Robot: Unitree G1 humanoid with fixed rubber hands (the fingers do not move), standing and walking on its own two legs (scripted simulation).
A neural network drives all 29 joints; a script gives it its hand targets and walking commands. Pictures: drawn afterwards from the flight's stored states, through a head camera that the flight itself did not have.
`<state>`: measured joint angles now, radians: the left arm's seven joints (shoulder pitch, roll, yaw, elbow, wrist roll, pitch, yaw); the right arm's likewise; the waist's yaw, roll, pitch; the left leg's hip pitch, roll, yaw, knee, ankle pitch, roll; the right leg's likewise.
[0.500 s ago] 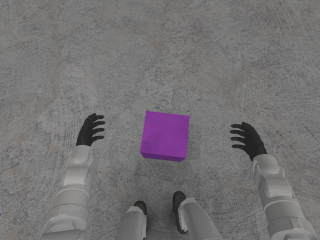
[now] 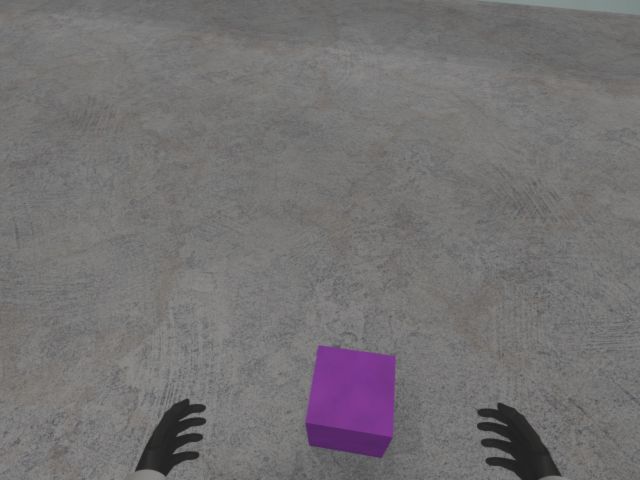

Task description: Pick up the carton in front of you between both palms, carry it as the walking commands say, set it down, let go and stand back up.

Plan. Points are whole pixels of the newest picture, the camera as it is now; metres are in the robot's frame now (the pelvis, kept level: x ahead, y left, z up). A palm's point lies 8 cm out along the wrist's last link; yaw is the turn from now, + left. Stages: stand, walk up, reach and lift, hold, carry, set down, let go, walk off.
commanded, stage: let go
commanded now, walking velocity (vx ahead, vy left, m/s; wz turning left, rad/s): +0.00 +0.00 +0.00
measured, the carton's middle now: (350, 402) +0.41 -0.05 -0.65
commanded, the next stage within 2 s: stand in 0.42 s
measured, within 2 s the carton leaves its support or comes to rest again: neither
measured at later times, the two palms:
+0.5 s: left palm out of the picture +0.15 +0.24 -0.08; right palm (559, 472) +0.16 -0.26 -0.07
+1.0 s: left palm out of the picture +0.13 +0.27 -0.09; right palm out of the picture +0.15 -0.30 -0.10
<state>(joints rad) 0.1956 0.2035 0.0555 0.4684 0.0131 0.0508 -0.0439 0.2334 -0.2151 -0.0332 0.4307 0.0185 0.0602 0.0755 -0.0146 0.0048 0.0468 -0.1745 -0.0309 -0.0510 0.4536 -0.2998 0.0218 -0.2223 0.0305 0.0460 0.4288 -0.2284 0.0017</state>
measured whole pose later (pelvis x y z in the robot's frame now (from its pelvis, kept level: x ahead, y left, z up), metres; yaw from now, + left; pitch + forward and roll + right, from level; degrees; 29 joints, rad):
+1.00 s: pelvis +0.01 -0.02 +0.00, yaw +1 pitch -1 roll +0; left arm 0.17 0.33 0.04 0.80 0.03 0.00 0.02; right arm 0.18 -0.35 -0.02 0.77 -0.03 0.00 -0.03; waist 0.01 0.03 0.01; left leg -0.13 -0.01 -0.07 0.47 -0.33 -0.01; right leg -0.19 0.04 0.01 0.48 -0.29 -0.03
